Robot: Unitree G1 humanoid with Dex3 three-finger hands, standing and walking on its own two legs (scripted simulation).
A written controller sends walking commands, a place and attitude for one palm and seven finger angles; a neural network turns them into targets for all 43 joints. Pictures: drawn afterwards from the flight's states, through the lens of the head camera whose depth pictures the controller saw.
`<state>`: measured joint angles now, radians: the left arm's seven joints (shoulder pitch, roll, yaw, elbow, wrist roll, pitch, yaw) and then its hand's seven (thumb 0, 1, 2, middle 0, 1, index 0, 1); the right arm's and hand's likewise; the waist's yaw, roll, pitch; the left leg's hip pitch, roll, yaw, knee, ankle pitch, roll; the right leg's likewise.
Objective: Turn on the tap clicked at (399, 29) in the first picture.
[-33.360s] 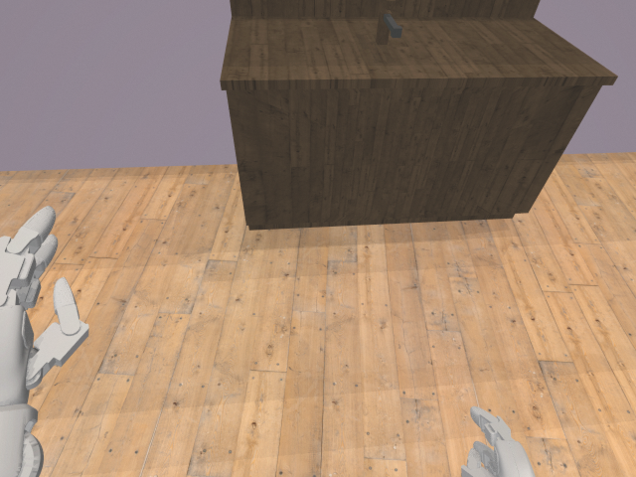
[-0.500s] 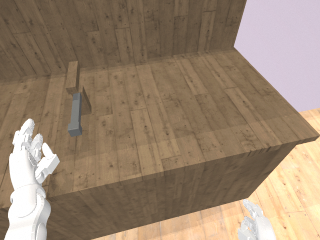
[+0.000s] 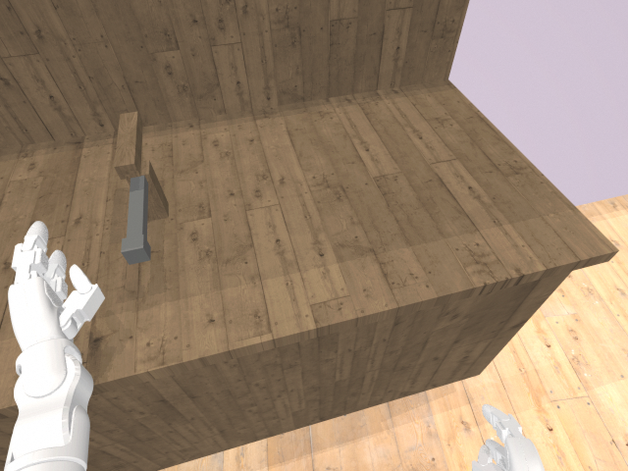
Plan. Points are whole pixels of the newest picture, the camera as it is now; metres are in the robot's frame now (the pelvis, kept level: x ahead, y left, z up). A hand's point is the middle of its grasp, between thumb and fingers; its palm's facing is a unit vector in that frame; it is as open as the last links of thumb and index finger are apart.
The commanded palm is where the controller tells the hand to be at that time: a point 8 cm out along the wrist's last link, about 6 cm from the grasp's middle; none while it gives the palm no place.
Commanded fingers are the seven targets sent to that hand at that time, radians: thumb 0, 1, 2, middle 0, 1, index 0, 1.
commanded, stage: reach beside the lever's end, fingers flat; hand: left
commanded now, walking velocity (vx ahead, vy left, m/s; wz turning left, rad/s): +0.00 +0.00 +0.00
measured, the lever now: (136, 249) +0.37 +0.28 +0.07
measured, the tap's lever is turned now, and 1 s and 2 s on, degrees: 0 0 3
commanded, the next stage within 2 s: push the lever round in 0.70 s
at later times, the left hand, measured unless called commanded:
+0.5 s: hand (97, 288) +0.30 +0.30 +0.07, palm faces +0.57 -0.82 -0.10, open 7.8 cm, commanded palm +0.26 +0.34 +0.06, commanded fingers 0.00 0.90 0.90 -0.15 -0.15 -0.15 -0.15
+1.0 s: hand (110, 273) +0.33 +0.30 +0.07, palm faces +0.53 -0.84 -0.08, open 7.9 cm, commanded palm +0.28 +0.33 +0.06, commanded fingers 0.00 0.90 0.90 -0.15 -0.15 -0.15 -0.15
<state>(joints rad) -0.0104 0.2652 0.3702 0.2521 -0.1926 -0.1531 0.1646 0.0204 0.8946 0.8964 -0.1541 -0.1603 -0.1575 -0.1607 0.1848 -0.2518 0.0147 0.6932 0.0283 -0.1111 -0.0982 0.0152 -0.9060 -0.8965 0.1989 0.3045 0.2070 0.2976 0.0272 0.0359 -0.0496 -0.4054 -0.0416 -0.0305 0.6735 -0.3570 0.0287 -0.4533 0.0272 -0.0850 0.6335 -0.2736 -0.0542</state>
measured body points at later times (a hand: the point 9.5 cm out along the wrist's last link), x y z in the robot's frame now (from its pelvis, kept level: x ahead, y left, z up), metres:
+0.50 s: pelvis +0.00 +0.00 +0.00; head +0.04 -0.01 +0.45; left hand +0.27 +0.34 +0.08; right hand +0.14 -0.25 -0.11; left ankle -0.01 +0.10 -0.72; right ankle +0.03 -0.08 -0.72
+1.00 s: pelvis +0.00 +0.01 -0.01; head +0.04 +0.00 +0.44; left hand +0.30 +0.34 +0.07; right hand +0.15 -0.24 -0.11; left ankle -0.01 +0.10 -0.72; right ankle +0.03 -0.08 -0.72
